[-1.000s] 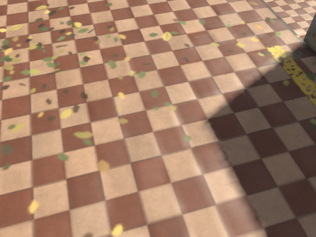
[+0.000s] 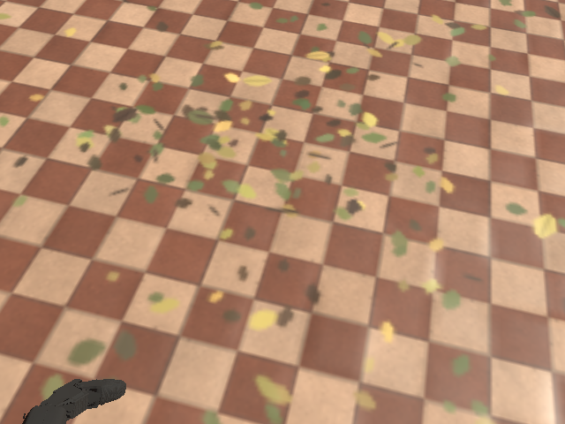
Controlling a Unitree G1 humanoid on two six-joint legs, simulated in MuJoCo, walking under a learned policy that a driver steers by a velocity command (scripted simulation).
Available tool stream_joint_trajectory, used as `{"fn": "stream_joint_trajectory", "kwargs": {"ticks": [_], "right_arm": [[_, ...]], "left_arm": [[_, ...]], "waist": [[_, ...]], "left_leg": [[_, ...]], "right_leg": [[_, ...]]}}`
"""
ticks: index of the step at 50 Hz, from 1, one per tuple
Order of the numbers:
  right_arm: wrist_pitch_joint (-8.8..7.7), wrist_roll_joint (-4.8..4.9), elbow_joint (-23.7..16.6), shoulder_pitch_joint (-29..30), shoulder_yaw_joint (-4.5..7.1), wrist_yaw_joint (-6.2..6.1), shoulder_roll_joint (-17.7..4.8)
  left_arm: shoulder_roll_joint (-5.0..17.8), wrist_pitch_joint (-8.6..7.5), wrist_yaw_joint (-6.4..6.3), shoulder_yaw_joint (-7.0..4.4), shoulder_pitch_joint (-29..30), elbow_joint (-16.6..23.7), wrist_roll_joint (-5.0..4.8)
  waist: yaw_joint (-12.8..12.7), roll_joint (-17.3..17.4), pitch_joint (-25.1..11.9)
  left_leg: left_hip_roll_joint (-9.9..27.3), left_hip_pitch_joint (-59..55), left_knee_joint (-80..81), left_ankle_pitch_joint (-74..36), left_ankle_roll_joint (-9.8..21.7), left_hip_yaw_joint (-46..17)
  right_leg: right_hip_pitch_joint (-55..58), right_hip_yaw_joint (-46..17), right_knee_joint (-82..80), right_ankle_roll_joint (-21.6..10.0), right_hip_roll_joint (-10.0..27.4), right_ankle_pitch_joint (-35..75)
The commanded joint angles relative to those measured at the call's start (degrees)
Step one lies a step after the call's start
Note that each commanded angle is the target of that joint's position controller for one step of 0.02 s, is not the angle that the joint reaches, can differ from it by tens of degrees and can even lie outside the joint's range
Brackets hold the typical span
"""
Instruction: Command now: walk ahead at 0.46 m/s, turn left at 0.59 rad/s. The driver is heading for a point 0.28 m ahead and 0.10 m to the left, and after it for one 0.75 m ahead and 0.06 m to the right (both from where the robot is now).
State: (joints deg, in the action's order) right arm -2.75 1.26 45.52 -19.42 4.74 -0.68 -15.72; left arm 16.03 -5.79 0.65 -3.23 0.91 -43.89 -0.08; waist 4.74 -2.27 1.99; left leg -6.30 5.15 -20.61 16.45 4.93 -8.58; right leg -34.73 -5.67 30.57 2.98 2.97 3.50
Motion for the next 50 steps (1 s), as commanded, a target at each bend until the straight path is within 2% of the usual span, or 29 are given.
{"fn": "stream_joint_trajectory", "kwargs": {"ticks": [1,3,4,5,6,7,8,9,10,12,14,17,23,25,26,27,28,29,30,31,32,33,36,39,44,46,48,49,50], "right_arm": [[0.09,0.15,-2.23,-1.70,2.25,-0.71,-8.85],[0.92,-0.18,-2.97,-0.64,2.35,-1.23,-8.85],[1.07,-0.16,-4.04,1.07,1.94,-1.28,-7.78],[0.96,-0.96,-6.20,2.34,0.96,-1.25,-5.22],[0.74,-0.57,-5.96,-9.81,-0.21,-1.07,-0.85],[0.82,0.31,-5.49,-12.24,0.50,-0.92,-7.26],[1.56,0.71,-5.99,-5.28,1.65,-1.11,-10.86],[2.43,0.35,-7.15,-0.29,2.01,-1.45,-11.67],[3.32,-0.16,-7.70,1.62,2.32,-1.67,-11.34],[4.80,0.31,-8.35,0.06,1.82,-1.58,-7.51],[5.15,0.19,-9.74,0.98,1.11,-1.59,-5.04],[5.24,-0.25,-11.06,2.92,0.94,-0.87,-5.35],[6.24,-0.47,-13.87,8.97,1.53,1.22,-7.27],[6.32,-0.62,-13.97,8.43,1.90,1.68,-7.38],[6.09,-0.99,-13.52,7.59,2.11,1.46,-7.63],[5.78,-1.15,-13.09,5.28,2.99,0.69,-10.52],[5.59,-2.05,-14.40,4.51,3.56,-0.49,-15.93],[4.54,-3.37,-14.60,4.87,2.02,-0.25,-12.26],[3.47,-3.44,-13.52,5.71,0.85,0.22,-8.94],[2.68,-3.08,-12.26,8.19,0.11,0.40,-6.87],[2.32,-2.84,-11.77,10.49,-0.31,0.43,-5.97],[2.11,-2.82,-11.00,12.55,-0.54,0.25,-5.79],[1.86,-3.38,-9.60,15.22,-0.42,-0.46,-6.30],[2.73,-2.66,-7.88,13.84,0.65,-1.34,-8.89],[3.67,-2.24,-6.47,15.14,1.22,-1.98,-8.70],[3.78,-1.60,-5.91,14.98,1.75,-1.90,-9.41],[3.62,-0.17,-5.54,16.93,2.06,-1.50,-9.88],[3.54,0.33,-5.35,18.32,1.93,-1.32,-8.97],[3.33,0.06,-5.10,18.97,1.40,-1.04,-6.12]], "left_arm": [[6.08,-1.53,0.53,-1.40,5.27,5.22,-0.13],[7.57,-2.28,0.54,-2.08,1.19,4.37,0.40],[8.74,-2.68,0.28,-2.66,-3.87,3.29,1.09],[12.04,-2.85,-0.03,-3.42,-11.69,2.63,2.42],[14.80,-1.69,-0.18,-3.83,-15.79,1.79,2.79],[12.04,-0.57,0.16,-3.50,-16.55,1.61,0.53],[7.49,0.21,-0.26,-2.27,-13.36,3.42,0.47],[5.73,1.11,-0.62,-1.51,-9.75,3.79,0.84],[4.80,1.76,-0.76,-1.08,-7.41,3.76,1.05],[5.69,2.19,-0.87,-1.34,-5.25,2.87,1.63],[7.48,2.16,-1.05,-2.10,-4.81,2.23,1.54],[9.10,2.90,-1.61,-2.79,-3.51,2.17,0.73],[11.54,4.56,-1.24,-3.42,-4.17,0.90,-0.72],[12.10,5.00,-1.14,-3.58,-4.13,0.34,-1.59],[11.02,5.14,-1.02,-3.23,-5.86,-0.66,-1.92],[8.31,5.17,-0.56,-2.31,-9.48,-2.15,-0.97],[3.95,4.82,0.37,-0.39,-10.64,-0.42,2.28],[5.77,5.00,0.02,-0.92,-7.66,-0.18,1.28],[7.87,5.46,-0.15,-1.48,-6.09,-0.75,-0.30],[7.02,5.81,-0.30,-1.40,-7.21,-1.65,-0.90],[6.82,6.21,-0.69,-1.39,-8.11,-3.17,-0.69],[7.21,6.67,-0.95,-1.57,-9.22,-4.03,-0.36],[7.02,7.20,-1.30,-1.42,-10.31,-4.60,-0.89],[7.57,7.72,-1.56,-1.46,-8.10,-2.97,-1.04],[6.62,8.54,-1.10,-1.65,-8.60,-1.78,-1.13],[6.08,8.69,-0.52,-1.62,-9.73,-1.79,-1.38],[5.86,8.60,0.20,-1.90,-13.58,-3.16,-1.46],[5.97,8.45,0.32,-2.22,-17.76,-5.13,-1.34],[7.03,8.11,0.12,-2.81,-22.89,-7.54,-1.38]], "waist": [[-0.70,7.89,-0.84],[-2.98,9.95,-2.76],[-5.94,9.71,-6.07],[-9.21,5.51,-14.54],[-5.02,-11.78,-24.63],[-5.41,-12.58,-27.58],[-7.40,-6.84,-19.31],[-7.16,-2.94,-13.32],[-6.13,-2.01,-9.11],[-3.42,-5.04,-5.47],[-3.40,-6.14,-5.60],[-3.55,-4.68,-9.06],[-5.06,-4.98,-6.11],[-3.96,-4.45,-5.63],[-3.78,-3.09,-5.87],[-3.63,3.60,-7.49],[-5.54,20.36,-10.36],[-2.55,16.23,-13.43],[-2.36,11.12,-12.07],[-3.99,10.09,-10.65],[-4.61,9.32,-9.91],[-5.59,9.80,-8.91],[-6.38,10.16,-7.73],[-4.18,9.85,-6.69],[-4.02,9.19,-5.44],[-4.15,9.04,-6.13],[-6.77,8.97,-5.23],[-8.77,8.41,-4.63],[-10.21,3.89,-3.32]], "left_leg": [[13.23,2.16,0.37,-14.61,6.04,-11.96],[12.38,-0.41,-6.54,-23.63,4.18,-13.76],[9.31,0.82,-13.19,-28.12,1.95,-12.18],[6.00,8.22,-27.29,-20.48,-0.83,-8.94],[-2.60,26.59,-46.71,22.70,-5.14,-2.79],[2.03,32.65,-55.92,23.91,-6.25,-3.11],[4.35,35.84,-58.46,19.39,-7.47,-1.91],[6.23,35.71,-56.92,15.58,-8.24,0.85],[7.76,34.22,-54.81,13.71,-8.73,1.80],[9.56,27.77,-48.16,11.55,-8.55,4.05],[9.93,26.47,-42.03,9.21,-8.83,5.85],[11.00,22.98,-33.80,1.35,-8.27,6.45],[10.00,17.64,-20.46,-1.46,-5.36,9.79],[8.73,14.08,-12.56,-3.81,-3.61,11.49],[7.35,8.75,-7.16,-7.39,-2.13,11.09],[10.24,0.10,-2.07,-20.69,0.21,5.60],[25.86,-10.56,-2.63,-43.84,7.18,-13.09],[30.13,-5.65,-1.60,-41.88,14.93,-15.65],[26.40,-3.15,-1.16,-39.39,13.48,-9.72],[23.16,-2.03,-1.10,-35.45,10.22,-5.09],[21.71,-1.01,-0.76,-33.14,8.13,-2.48],[20.89,2.40,-0.33,-35.06,7.65,0.25],[19.49,4.78,0.10,-32.78,7.25,4.85],[22.68,2.28,0.31,-28.99,9.34,2.54],[25.46,1.07,0.33,-26.94,9.82,2.21],[25.47,2.12,2.37,-12.31,8.71,2.85],[23.58,7.51,3.43,6.83,6.01,4.77],[21.62,11.57,1.16,12.42,3.82,7.18],[18.20,17.86,-7.84,14.92,0.59,11.87]], "right_leg": [[6.40,1.28,-4.00,-1.13,-2.93,-1.24],[11.18,2.29,-5.97,-3.02,-4.14,-4.45],[19.22,2.78,-8.40,-4.78,-3.10,0.81],[35.01,-4.11,-3.94,-8.68,6.03,14.21],[56.48,-24.49,-1.38,-20.00,22.86,28.55],[56.68,-33.48,-3.98,-21.70,25.61,15.96],[49.88,-24.51,-5.81,-18.93,21.58,11.24],[41.62,-16.16,-7.02,-16.60,18.38,11.64],[34.42,-11.00,-8.18,-15.75,15.60,13.12],[23.98,-3.92,-12.35,-14.90,12.33,11.12],[22.99,-0.67,-14.61,-16.50,13.06,14.60],[24.67,3.06,-15.43,-17.02,14.68,14.09],[25.89,7.72,-14.33,-13.95,15.63,-0.25],[26.82,8.95,-10.22,-11.59,15.51,-1.97],[24.59,9.87,-6.29,-9.50,13.62,-4.40],[19.60,13.20,1.69,-5.55,9.78,-9.72],[5.36,17.10,18.80,0.10,2.16,-36.77],[2.21,8.67,28.58,1.34,0.53,-42.99],[3.27,5.80,31.32,1.06,1.94,-40.47],[3.70,4.72,29.41,0.76,2.71,-37.65],[4.91,3.98,27.48,1.05,3.30,-35.01],[8.45,3.89,26.90,1.74,2.79,-31.66],[13.41,4.92,20.52,2.56,1.38,-27.38],[11.63,6.32,18.83,2.18,0.96,-29.07],[10.97,7.75,17.55,0.48,1.23,-30.78],[13.46,9.44,14.31,-1.38,0.89,-29.58],[20.80,12.03,5.62,-4.76,-0.64,-25.18],[26.58,13.45,0.25,-6.71,-2.35,-22.82],[32.67,9.49,-4.45,-9.28,-1.72,-25.24]]}}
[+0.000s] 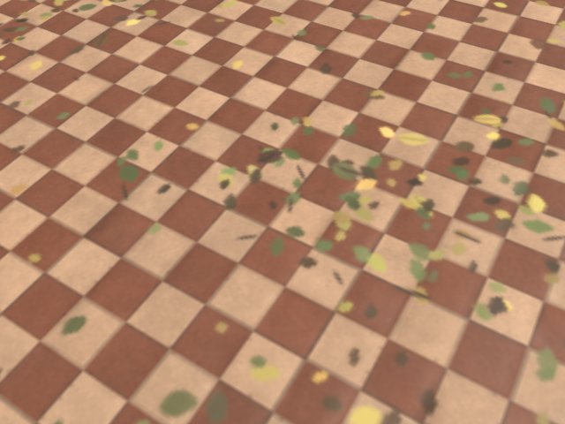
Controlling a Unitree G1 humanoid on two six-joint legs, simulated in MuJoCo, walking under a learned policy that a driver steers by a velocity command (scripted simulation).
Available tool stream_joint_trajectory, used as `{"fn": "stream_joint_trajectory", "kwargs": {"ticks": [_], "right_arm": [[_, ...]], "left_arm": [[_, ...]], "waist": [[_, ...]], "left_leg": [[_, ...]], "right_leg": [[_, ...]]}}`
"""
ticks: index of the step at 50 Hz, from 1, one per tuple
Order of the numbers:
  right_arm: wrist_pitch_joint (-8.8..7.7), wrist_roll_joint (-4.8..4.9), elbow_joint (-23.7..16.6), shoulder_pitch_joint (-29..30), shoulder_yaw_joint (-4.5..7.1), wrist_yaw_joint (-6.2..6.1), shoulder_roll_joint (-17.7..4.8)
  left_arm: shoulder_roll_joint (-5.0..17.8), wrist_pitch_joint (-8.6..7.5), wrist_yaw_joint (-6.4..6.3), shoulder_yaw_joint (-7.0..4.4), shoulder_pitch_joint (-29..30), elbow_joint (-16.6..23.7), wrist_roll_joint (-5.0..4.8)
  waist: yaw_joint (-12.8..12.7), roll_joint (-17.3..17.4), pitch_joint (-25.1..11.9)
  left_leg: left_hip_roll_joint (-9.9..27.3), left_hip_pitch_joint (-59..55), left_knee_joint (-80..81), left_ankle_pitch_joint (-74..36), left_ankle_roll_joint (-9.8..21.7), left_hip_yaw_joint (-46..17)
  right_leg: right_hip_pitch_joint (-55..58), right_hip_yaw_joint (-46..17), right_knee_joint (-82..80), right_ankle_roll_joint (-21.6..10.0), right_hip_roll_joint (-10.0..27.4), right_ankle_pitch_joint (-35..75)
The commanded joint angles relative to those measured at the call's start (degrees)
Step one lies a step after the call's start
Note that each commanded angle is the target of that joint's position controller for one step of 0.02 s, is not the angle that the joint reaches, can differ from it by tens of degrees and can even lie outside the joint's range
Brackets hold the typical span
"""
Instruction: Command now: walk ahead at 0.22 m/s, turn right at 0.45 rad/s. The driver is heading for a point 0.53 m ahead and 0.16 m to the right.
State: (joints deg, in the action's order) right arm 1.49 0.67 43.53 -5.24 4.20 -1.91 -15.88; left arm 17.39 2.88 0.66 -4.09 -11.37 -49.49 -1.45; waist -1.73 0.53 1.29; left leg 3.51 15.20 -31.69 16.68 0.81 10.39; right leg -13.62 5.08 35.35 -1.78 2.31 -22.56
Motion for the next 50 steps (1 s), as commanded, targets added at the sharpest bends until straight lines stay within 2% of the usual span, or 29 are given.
{"fn": "stream_joint_trajectory", "kwargs": {"ticks": [1,2,3,4,6,7,10,13,18,21,22,23,24,25,26,27,28,29,30,31,35,39,43,45,46,47,48,49,50], "right_arm": [[-1.43,-0.64,-4.50,6.49,0.79,0.93,-1.38],[-2.95,0.16,-8.06,11.35,0.87,1.24,-2.12],[-4.40,1.78,-8.03,12.75,1.61,1.59,-5.49],[-5.29,2.00,-6.92,10.95,2.33,1.85,-7.87],[-6.13,-0.48,-4.44,8.98,2.83,1.39,-8.36],[-6.41,-0.71,-4.04,9.09,2.76,1.57,-7.56],[-7.03,-0.50,-3.86,9.88,2.07,2.22,-4.74],[-7.34,0.01,-4.84,13.17,1.34,2.93,-3.40],[-8.43,0.63,-7.17,17.86,0.64,4.36,-3.98],[-9.14,0.79,-6.34,12.99,1.41,4.39,-6.71],[-9.32,0.73,-5.11,7.96,2.21,4.05,-8.47],[-9.38,0.50,-2.97,-0.55,3.38,3.48,-10.89],[-9.21,-0.78,-1.81,-11.52,4.03,2.83,-14.03],[-8.58,-1.32,0.08,-15.38,4.61,3.17,-17.58],[-8.60,-0.72,-0.48,-13.26,2.86,3.35,-10.86],[-8.30,-0.27,-0.95,-9.44,1.92,2.92,-7.47],[-7.98,-0.48,-0.80,-6.56,1.55,2.70,-6.53],[-7.73,-0.90,-0.22,-5.05,1.23,2.63,-5.15],[-7.89,-1.58,0.20,-4.18,0.97,2.47,-4.69],[-8.12,-1.45,0.62,-3.60,1.04,2.40,-4.55],[-8.86,-0.71,2.07,-3.34,1.89,2.22,-7.40],[-8.06,-0.52,2.35,-2.94,1.95,2.05,-8.92],[-6.55,0.90,3.93,-6.69,2.34,1.84,-11.81],[-5.82,1.80,4.27,-6.19,2.51,1.67,-12.89],[-5.66,1.50,4.51,-7.20,1.93,1.64,-11.36],[-5.72,-0.85,3.60,-9.41,0.66,1.68,-8.48],[-5.87,-2.47,3.44,-17.98,-1.53,2.53,-2.97],[-5.64,-0.37,5.72,-17.60,-0.77,2.90,-8.01],[-5.06,1.47,4.31,-11.61,-0.08,2.94,-9.94]], "left_arm": [[10.93,-1.32,-0.82,-3.23,-15.53,-2.66,0.01],[15.27,-3.40,-0.04,-3.46,-14.50,-0.10,1.42],[12.79,-5.10,-0.07,-2.95,-10.24,1.42,2.38],[10.30,-6.10,-0.58,-2.17,-7.07,2.13,1.65],[8.12,-6.40,-1.38,-1.40,-6.11,2.56,0.29],[6.99,-6.43,-1.75,-1.01,-7.39,2.53,0.47],[6.97,-6.62,-2.28,-1.04,-11.26,2.30,0.73],[7.55,-6.33,-2.47,-1.32,-13.12,2.51,0.60],[8.19,-5.61,-2.64,-1.89,-16.18,2.40,-0.11],[9.18,-5.07,-2.87,-2.51,-14.22,3.35,-0.12],[9.07,-4.95,-2.82,-2.51,-12.99,4.08,0.11],[7.85,-4.87,-2.64,-2.08,-11.74,5.01,0.56],[4.73,-4.88,-2.42,-0.90,-10.93,7.05,1.71],[-2.55,-5.69,-2.17,0.92,-19.80,9.04,0.19],[4.46,-5.99,-2.28,-0.34,-18.06,7.66,-1.51],[8.11,-6.01,-2.17,-1.42,-11.64,8.82,-1.73],[7.81,-5.93,-2.29,-1.43,-8.65,9.29,-1.03],[7.04,-5.90,-2.09,-1.58,-6.80,9.79,-0.12],[5.89,-5.48,-1.69,-1.67,-7.50,10.05,-0.28],[4.60,-4.97,-1.43,-1.51,-7.88,10.32,-0.60],[2.24,-3.78,-1.00,-0.62,-3.64,13.48,0.05],[1.27,-4.77,0.52,0.23,2.02,15.32,0.61],[2.58,-5.13,1.79,-0.26,5.75,17.60,0.98],[5.38,-5.07,1.79,-1.78,0.03,16.39,1.69],[7.98,-4.95,1.26,-3.11,-6.07,14.51,1.95],[12.60,-4.52,0.08,-4.19,-11.14,14.09,2.29],[15.61,-4.28,-0.51,-3.23,-7.36,16.20,3.51],[11.13,-4.40,0.43,-2.06,-8.14,17.00,2.85],[9.13,-4.55,0.94,-1.54,-5.75,16.17,2.30]], "waist": [[-4.09,-14.28,-2.29],[-4.95,-16.16,-0.06],[-3.88,-10.53,2.80],[-1.48,-8.85,4.78],[-0.57,-6.15,4.45],[-0.58,-6.12,3.71],[-1.18,-5.44,1.70],[-2.58,-7.02,2.56],[-4.28,-8.23,4.64],[-1.08,-10.92,3.05],[1.58,-11.77,0.21],[5.79,-10.71,-5.87],[10.08,-5.40,-16.73],[4.76,17.66,-26.53],[5.98,14.59,-21.40],[6.52,9.91,-11.78],[5.32,4.94,-6.98],[4.35,4.11,-3.92],[2.71,5.67,-3.01],[2.06,6.34,-2.31],[1.54,3.85,1.19],[2.86,1.83,2.69],[3.47,3.32,0.59],[-0.77,3.57,-3.22],[-3.77,1.90,-6.75],[-5.02,-5.76,-12.36],[1.82,-18.50,-21.31],[-2.03,-10.99,-30.40],[-2.25,-7.78,-22.39]], "left_leg": [[1.59,22.08,-19.75,19.02,-0.88,0.46],[-6.18,35.20,-27.43,22.66,-1.98,-8.91],[-2.58,37.73,-31.00,16.83,-1.20,-13.93],[-0.79,37.84,-29.73,9.21,-0.46,-14.49],[0.48,34.52,-24.52,-0.30,-1.26,-13.77],[0.22,32.20,-22.00,-4.40,-1.82,-13.58],[-1.70,29.10,-14.22,-12.84,-3.10,-12.45],[-3.23,24.14,-5.38,-17.67,-3.89,-11.69],[-3.97,20.44,2.66,-17.68,-3.54,-11.89],[-4.49,12.23,4.44,-14.08,-1.75,-11.89],[-5.44,5.27,5.39,-12.80,-0.34,-10.94],[-4.34,-6.88,6.08,-13.56,1.83,-11.36],[5.62,-25.65,3.23,-7.14,5.69,-21.60],[20.61,-43.44,10.32,6.82,14.59,-51.05],[20.01,-38.69,16.10,15.77,13.45,-55.20],[17.71,-30.03,16.56,13.52,11.01,-44.24],[15.46,-21.79,16.99,5.01,9.89,-36.06],[13.36,-15.54,18.20,-1.07,9.39,-30.63],[12.08,-11.58,19.63,-3.85,9.12,-26.57],[11.64,-9.38,21.26,-4.94,9.48,-23.94],[13.39,-6.52,25.56,-10.80,11.60,-16.42],[9.61,-5.49,23.88,-22.80,9.48,-5.58],[10.93,-11.16,17.38,-35.16,7.04,-3.57],[10.07,-13.19,7.46,-42.93,4.82,-2.48],[7.73,-10.31,-1.79,-42.02,2.82,-1.02],[4.19,-0.63,-17.30,-22.33,-0.55,0.52],[-2.99,14.71,-38.67,24.47,-4.40,-4.58],[-2.43,13.92,-44.01,24.38,-4.31,-14.79],[-0.37,18.20,-44.34,21.48,-3.93,-14.08]], "right_leg": [[18.72,-22.74,-15.48,-10.40,12.75,-0.12],[17.48,-47.30,-24.82,-19.96,20.68,-10.79],[15.98,-46.31,-28.33,-19.50,21.07,-14.55],[15.46,-40.10,-27.77,-16.11,18.45,-12.74],[15.29,-30.40,-26.86,-11.64,13.56,-2.34],[15.19,-27.33,-27.02,-10.53,11.78,2.90],[16.14,-21.39,-25.78,-9.33,8.98,16.21],[12.00,-18.96,-25.48,-8.62,7.21,17.59],[11.48,-22.29,-22.66,-8.79,8.89,17.81],[11.69,-24.31,-18.86,-7.25,10.29,26.19],[11.24,-23.67,-14.26,-6.29,9.09,35.17],[8.59,-21.19,-4.33,-4.34,5.43,40.30],[-1.35,-19.23,12.31,-2.53,1.44,29.73],[-21.50,-15.03,32.21,0.79,-6.96,-9.81],[-27.56,-16.87,39.84,0.77,-2.91,-10.20],[-30.04,-14.77,40.39,0.48,-0.39,-5.09],[-27.96,-13.00,38.76,0.46,2.28,-0.76],[-26.06,-12.65,36.15,0.36,3.82,1.67],[-23.22,-12.79,34.79,0.22,5.27,3.10],[-22.11,-12.20,33.56,0.25,5.89,3.35],[-25.91,-10.91,25.64,1.63,7.27,7.44],[-21.17,-7.22,10.39,1.46,5.13,20.30],[-15.20,-4.25,0.73,-0.21,1.11,21.17],[-6.27,-2.65,-4.76,-2.53,-2.33,21.58],[3.83,-2.18,-7.17,-4.04,-4.18,26.96],[17.32,-11.37,-4.70,-6.54,4.12,51.39],[31.02,-33.41,-2.59,-18.54,20.52,71.48],[29.83,-37.72,-7.03,-21.05,21.71,62.52],[24.82,-30.24,-8.73,-18.59,18.15,55.83]]}}
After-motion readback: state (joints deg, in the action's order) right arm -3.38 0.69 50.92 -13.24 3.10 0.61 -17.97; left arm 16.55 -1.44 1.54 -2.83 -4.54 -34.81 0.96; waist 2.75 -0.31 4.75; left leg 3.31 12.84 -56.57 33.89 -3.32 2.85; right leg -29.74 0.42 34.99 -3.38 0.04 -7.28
